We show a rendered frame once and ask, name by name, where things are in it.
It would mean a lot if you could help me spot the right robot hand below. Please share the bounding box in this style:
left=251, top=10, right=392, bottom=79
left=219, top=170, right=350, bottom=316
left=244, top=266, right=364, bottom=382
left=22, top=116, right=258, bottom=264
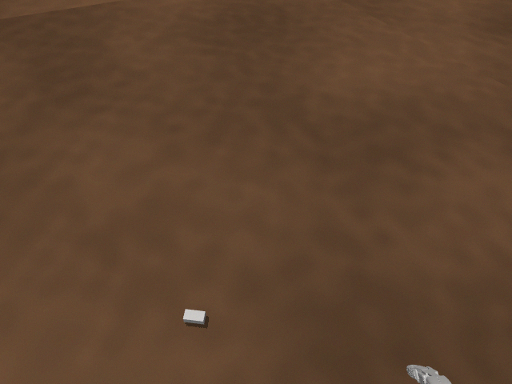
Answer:
left=406, top=365, right=452, bottom=384

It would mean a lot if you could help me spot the small box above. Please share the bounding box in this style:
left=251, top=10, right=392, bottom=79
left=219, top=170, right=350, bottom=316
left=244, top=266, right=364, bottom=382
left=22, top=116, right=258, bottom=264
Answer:
left=183, top=309, right=206, bottom=324

